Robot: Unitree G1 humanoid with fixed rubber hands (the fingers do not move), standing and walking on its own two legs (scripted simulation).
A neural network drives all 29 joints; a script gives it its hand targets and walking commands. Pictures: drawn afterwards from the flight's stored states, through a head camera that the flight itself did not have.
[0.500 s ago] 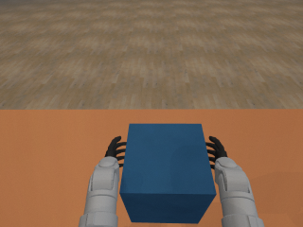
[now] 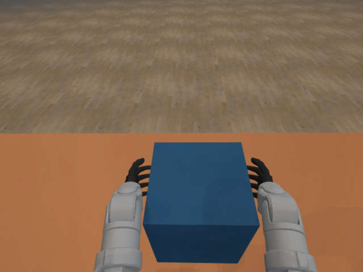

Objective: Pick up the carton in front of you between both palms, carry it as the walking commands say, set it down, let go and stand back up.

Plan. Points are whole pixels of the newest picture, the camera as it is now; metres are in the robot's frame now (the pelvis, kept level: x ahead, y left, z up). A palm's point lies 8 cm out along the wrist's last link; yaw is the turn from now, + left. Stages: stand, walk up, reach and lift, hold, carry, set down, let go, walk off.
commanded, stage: hold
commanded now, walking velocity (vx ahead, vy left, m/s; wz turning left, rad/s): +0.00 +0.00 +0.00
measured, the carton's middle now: (197, 204) +0.29 +0.00 -0.02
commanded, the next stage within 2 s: carry in 0.54 s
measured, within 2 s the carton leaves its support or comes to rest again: neither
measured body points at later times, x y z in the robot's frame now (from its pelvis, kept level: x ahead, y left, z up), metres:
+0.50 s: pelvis +0.01 +0.00 +0.00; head -0.04 +0.00 +0.45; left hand +0.31 +0.15 +0.04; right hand +0.31 -0.15 +0.04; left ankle +0.02 +0.13 -0.74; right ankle +0.02 -0.13 -0.74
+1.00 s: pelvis +0.14 +0.01 -0.03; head +0.12 +0.01 +0.42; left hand +0.41 +0.16 +0.05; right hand +0.41 -0.14 +0.04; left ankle +0.01 +0.14 -0.74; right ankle +0.07 -0.10 -0.72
